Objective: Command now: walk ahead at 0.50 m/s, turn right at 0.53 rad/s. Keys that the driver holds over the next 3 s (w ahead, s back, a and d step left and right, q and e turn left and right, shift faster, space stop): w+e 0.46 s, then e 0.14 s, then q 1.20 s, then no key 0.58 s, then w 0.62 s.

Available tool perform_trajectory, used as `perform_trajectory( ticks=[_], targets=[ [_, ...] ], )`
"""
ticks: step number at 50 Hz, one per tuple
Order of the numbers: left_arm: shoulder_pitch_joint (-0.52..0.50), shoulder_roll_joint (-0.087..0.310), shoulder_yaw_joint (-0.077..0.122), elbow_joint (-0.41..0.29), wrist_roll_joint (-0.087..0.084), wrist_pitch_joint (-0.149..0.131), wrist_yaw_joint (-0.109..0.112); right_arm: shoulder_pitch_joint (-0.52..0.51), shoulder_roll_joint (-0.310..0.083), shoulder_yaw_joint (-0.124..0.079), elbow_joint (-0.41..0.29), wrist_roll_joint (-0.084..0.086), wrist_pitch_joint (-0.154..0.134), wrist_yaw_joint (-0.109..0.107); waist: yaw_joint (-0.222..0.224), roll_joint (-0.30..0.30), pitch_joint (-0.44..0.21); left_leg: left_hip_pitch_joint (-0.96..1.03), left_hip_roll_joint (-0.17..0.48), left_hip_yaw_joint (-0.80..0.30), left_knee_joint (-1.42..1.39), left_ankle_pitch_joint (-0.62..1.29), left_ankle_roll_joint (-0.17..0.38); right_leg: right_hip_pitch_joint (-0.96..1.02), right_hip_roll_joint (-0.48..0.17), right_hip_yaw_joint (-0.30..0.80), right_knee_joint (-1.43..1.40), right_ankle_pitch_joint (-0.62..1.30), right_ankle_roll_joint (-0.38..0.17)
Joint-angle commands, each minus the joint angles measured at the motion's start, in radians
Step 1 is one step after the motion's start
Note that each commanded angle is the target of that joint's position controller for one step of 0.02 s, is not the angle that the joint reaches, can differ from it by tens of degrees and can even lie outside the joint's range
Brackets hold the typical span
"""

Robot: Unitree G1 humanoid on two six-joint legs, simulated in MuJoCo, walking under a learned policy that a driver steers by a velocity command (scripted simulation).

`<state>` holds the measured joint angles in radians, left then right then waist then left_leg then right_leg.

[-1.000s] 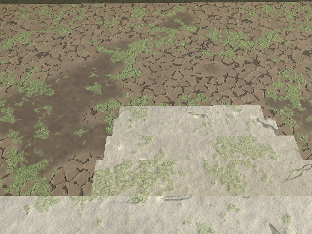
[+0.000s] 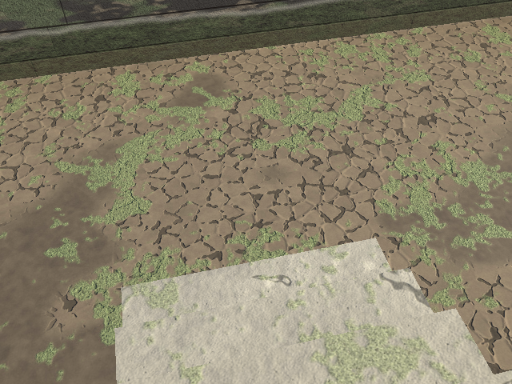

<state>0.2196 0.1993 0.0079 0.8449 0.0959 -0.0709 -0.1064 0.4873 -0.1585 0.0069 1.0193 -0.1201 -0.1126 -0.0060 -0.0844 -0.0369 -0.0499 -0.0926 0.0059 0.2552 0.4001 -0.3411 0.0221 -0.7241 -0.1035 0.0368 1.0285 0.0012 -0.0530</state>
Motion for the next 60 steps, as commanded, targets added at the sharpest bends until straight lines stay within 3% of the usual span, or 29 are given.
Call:
perform_trajectory(
  ticks=[1, 4, 6, 7, 8, 10, 11, 14, 18, 19, 22, 24, 26, 27, 29, 31, 33, 37, 38, 39, 40, 41, 42, 43, 46, 48, 57, 59, 60],
  targets=[
    [-0.023, 0.058, 0.02, -0.091, -0.002, -0.009, 0.009, 0.051, -0.133, -0.023, -0.022, 0.0, -0.013, -0.018, 0.013, 0.085, 0.101, 0.036, 0.33, -0.14, -0.026, 0.449, 0.196, -0.042, -0.011, -0.016, 0.015, -0.114, -0.006],
    [0.037, 0.073, 0.04, -0.113, -0.021, -0.028, 0.026, -0.061, -0.23, -0.056, -0.069, 0.013, -0.008, -0.027, 0.073, 0.104, 0.077, -0.045, 0.308, -0.049, 0.094, 0.735, 0.148, 0.221, 0.055, -0.113, -0.082, -0.299, -0.008],
    [0.435, 0.176, 0.106, 0.028, -0.036, -0.069, 0.046, -0.195, -0.289, -0.079, -0.11, -0.008, -0.001, 0.005, 0.259, 0.031, 0.002, -0.323, 0.194, 0.028, 0.502, 0.684, 0.104, 0.73, 0.209, -0.223, -0.207, -0.192, -0.038],
    [0.539, 0.28, 0.135, 0.07, -0.028, -0.091, 0.07, -0.159, -0.167, -0.063, -0.144, -0.017, 0.003, 0.022, 0.268, -0.26, -0.07, -0.59, 0.01, 0.034, 1.001, -0.1, 0.005, 0.958, 0.063, 0.059, -0.393, 0.109, -0.232],
    [0.616, 0.291, 0.115, 0.086, -0.024, -0.106, 0.077, -0.202, -0.018, -0.014, -0.222, 0.024, -0.009, 0.059, 0.247, -0.164, -0.198, -0.752, -0.08, -0.226, 1.089, -0.342, 0.0, 1.082, -0.103, 0.413, -0.483, 0.459, -0.37],
    [0.49, 0.094, 0.066, 0.087, -0.062, -0.132, 0.058, -0.473, -0.108, -0.046, -0.344, 0.082, -0.01, 0.035, 0.263, -0.094, 0.093, -1.01, -0.001, -0.399, 1.045, -0.286, -0.007, 0.783, -0.21, 0.607, -0.478, -0.028, -0.343],
    [0.364, 0.257, 0.112, 0.073, -0.142, -0.022, 0.123, -0.344, -0.185, -0.076, -0.264, 0.112, 0.013, 0.012, 0.14, -0.017, 0.191, -0.973, 0.065, -0.31, 0.923, -0.235, -0.034, 0.703, -0.201, 0.607, -0.509, 0.154, -0.306],
    [0.238, 0.166, 0.081, -0.001, -0.065, 0.045, 0.135, -0.205, -0.142, -0.075, -0.194, 0.105, 0.093, 0.015, 0.06, 0.014, 0.115, -0.492, 0.033, -0.252, 0.785, 0.053, -0.046, 0.249, -0.113, 0.435, -0.504, -0.052, -0.258],
    [0.131, 0.171, 0.087, 0.003, -0.11, 0.004, 0.16, -0.262, -0.078, -0.052, -0.236, 0.099, 0.111, 0.059, -0.007, 0.002, 0.066, 0.022, -0.064, -0.203, 0.385, 0.832, -0.03, -0.122, 0.109, 0.155, -0.354, -0.605, -0.113],
    [0.073, 0.051, 0.0, -0.041, 0.057, -0.066, 0.094, -0.173, 0.022, 0.011, -0.213, 0.016, 0.06, 0.076, 0.008, -0.055, 0.179, 0.117, 0.064, -0.318, 0.379, 0.852, -0.024, -0.334, 0.153, 0.026, -0.225, -0.695, -0.062],
    [0.188, 0.125, 0.007, -0.024, -0.024, -0.078, 0.051, 0.02, -0.148, -0.051, -0.172, 0.023, 0.054, 0.053, -0.079, 0.069, 0.181, 0.324, 0.018, -0.188, 0.115, 0.552, -0.069, -0.237, 0.196, 0.174, 0.002, -0.86, -0.097],
    [0.205, 0.163, -0.002, -0.044, -0.043, -0.052, 0.02, 0.237, -0.252, -0.091, -0.073, 0.021, 0.054, 0.053, -0.145, 0.209, 0.126, 0.334, 0.115, -0.212, -0.168, 0.622, 0.056, 0.044, 0.251, 0.226, 0.52, -0.594, -0.074],
    [0.611, -0.034, -0.028, -0.026, -0.076, -0.043, -0.004, 0.127, -0.341, -0.088, -0.165, -0.001, 0.038, 0.076, 0.13, 0.24, -0.29, 0.689, 0.476, -0.583, 0.402, 1.804, 0.468, -0.365, 0.289, 0.169, 1.131, -0.794, 0.037],
    [0.521, 0.102, -0.007, -0.074, -0.086, -0.028, -0.008, 0.05, -0.374, -0.112, -0.209, -0.023, 0.038, 0.078, 0.047, 0.165, -0.176, 0.628, 0.573, -0.786, 0.338, 1.698, 0.529, -0.619, 0.254, 0.215, 1.272, -0.707, 0.123],
    [0.223, 0.164, -0.001, -0.148, -0.079, -0.01, 0.033, -0.109, -0.216, -0.045, -0.212, 0.008, 0.031, 0.082, 0.074, -0.002, 0.014, 0.267, 0.578, -0.821, 0.158, 1.057, 0.423, -0.76, 0.1, 0.226, 1.182, -0.458, 0.142],
    [0.215, 0.05, -0.042, -0.128, -0.019, 0.003, 0.031, -0.215, -0.025, 0.019, -0.201, 0.028, 0.007, 0.029, 0.199, -0.001, 0.158, -0.251, 0.37, -0.494, 0.005, 0.95, 0.252, -0.398, -0.054, 0.17, 0.531, -0.182, 0.084],
    [0.206, 0.014, -0.048, -0.049, -0.031, 0.021, -0.012, -0.046, -0.054, 0.011, -0.1, 0.065, -0.029, 0.003, 0.13, 0.085, 0.123, -0.464, 0.143, -0.288, 0.018, 0.765, 0.239, -0.111, -0.018, 0.027, 0.239, 0.085, 0.087],
    [0.105, 0.091, -0.031, -0.06, -0.014, 0.034, -0.014, -0.179, -0.272, -0.017, -0.116, 0.047, -0.047, 0.063, 0.215, 0.078, 0.05, -0.581, 0.171, -0.316, 0.148, 0.705, 0.178, 0.334, 0.039, -0.004, 0.093, 0.084, 0.097],
    [0.165, 0.041, -0.019, -0.001, -0.085, 0.075, 0.08, -0.111, -0.279, -0.044, -0.07, 0.19, 0.003, 0.036, 0.214, 0.133, -0.009, -0.324, 0.202, -0.276, 0.132, 0.978, 0.132, 0.355, 0.086, -0.1, -0.12, -0.016, 0.023],
    [0.165, 0.083, -0.015, 0.02, -0.091, 0.075, 0.113, -0.057, -0.252, -0.034, -0.068, 0.179, 0.034, 0.022, 0.174, 0.115, 0.027, -0.265, 0.166, -0.279, 0.23, 1.03, 0.104, 0.431, 0.125, -0.122, -0.218, -0.078, 0.002],
    [0.184, 0.229, 0.026, 0.006, -0.009, 0.045, 0.06, -0.182, -0.293, -0.043, -0.144, 0.035, 0.0, 0.077, 0.242, 0.05, 0.075, -0.474, 0.16, -0.319, 0.377, 0.947, 0.127, 0.603, 0.158, -0.133, -0.139, 0.059, 0.0],
    [0.215, 0.337, 0.066, 0.018, -0.042, 0.024, 0.066, -0.136, -0.248, -0.069, -0.165, 0.058, -0.016, 0.097, 0.192, -0.092, -0.114, -0.496, 0.072, -0.258, 0.568, 0.676, 0.059, 0.831, -0.003, 0.036, -0.333, 0.621, -0.168],
    [0.267, 0.284, 0.045, 0.017, -0.055, 0.019, 0.049, 0.003, -0.106, -0.031, -0.159, 0.071, -0.007, 0.097, 0.161, -0.194, -0.362, -0.53, -0.031, -0.247, 0.878, -0.236, -0.007, 0.954, -0.302, 0.372, -0.462, 0.766, -0.421],
    [0.306, 0.174, 0.025, 0.037, -0.013, -0.01, 0.045, -0.07, -0.112, -0.039, -0.172, 0.101, 0.006, 0.078, 0.215, -0.062, -0.201, -0.646, -0.053, -0.362, 0.973, -0.376, -0.005, 0.773, -0.313, 0.467, -0.577, 0.539, -0.403],
    [0.027, -0.001, -0.027, 0.012, -0.075, -0.025, 0.072, -0.064, -0.045, -0.018, -0.168, 0.04, 0.064, 0.014, 0.051, -0.007, -0.039, -0.529, 0.069, -0.369, 0.882, -0.276, -0.067, 0.32, -0.206, 0.206, -0.606, -0.041, -0.218],
    [-0.057, 0.07, -0.007, -0.006, -0.034, -0.025, 0.084, 0.123, -0.028, -0.017, -0.11, 0.04, 0.066, 0.036, -0.032, -0.018, -0.005, -0.241, 0.019, -0.257, 1.001, -0.107, -0.096, 0.009, -0.13, 0.02, -0.624, -0.02, -0.149],
    [0.065, 0.276, 0.073, -0.011, -0.053, -0.05, 0.158, -0.188, -0.127, -0.052, -0.361, 0.067, 0.122, -0.045, 0.139, -0.136, -0.063, -0.258, -0.029, -0.162, 0.388, -0.101, -0.052, 0.306, -0.347, 0.139, -0.48, 0.013, -0.108],
    [-0.017, 0.194, 0.063, -0.102, -0.023, -0.046, 0.128, 0.033, -0.301, -0.133, -0.274, 0.093, 0.083, -0.072, 0.06, 0.188, -0.071, 0.074, -0.008, -0.282, 0.153, 0.648, 0.098, 0.027, -0.122, -0.176, -0.061, -0.309, 0.042],
    [-0.078, 0.158, 0.053, -0.225, -0.06, -0.047, 0.116, 0.132, -0.403, -0.145, -0.28, 0.039, 0.034, -0.058, 0.022, 0.324, -0.053, 0.139, 0.281, -0.778, 0.093, 0.996, 0.335, -0.276, 0.068, -0.147, 0.163, -0.689, 0.096]
  ],
)
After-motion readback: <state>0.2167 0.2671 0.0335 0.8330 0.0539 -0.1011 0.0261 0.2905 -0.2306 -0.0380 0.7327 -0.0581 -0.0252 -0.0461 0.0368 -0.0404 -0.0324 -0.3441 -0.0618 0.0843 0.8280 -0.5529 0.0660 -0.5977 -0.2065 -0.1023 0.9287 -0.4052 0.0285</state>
